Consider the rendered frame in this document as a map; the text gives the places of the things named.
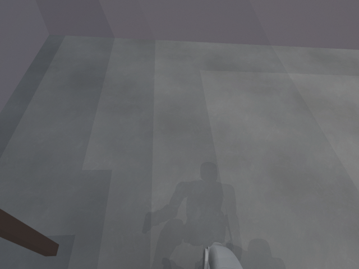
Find table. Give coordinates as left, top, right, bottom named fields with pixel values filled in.
left=0, top=209, right=59, bottom=256

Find robot right thigh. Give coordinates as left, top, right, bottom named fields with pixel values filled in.
left=202, top=245, right=243, bottom=269

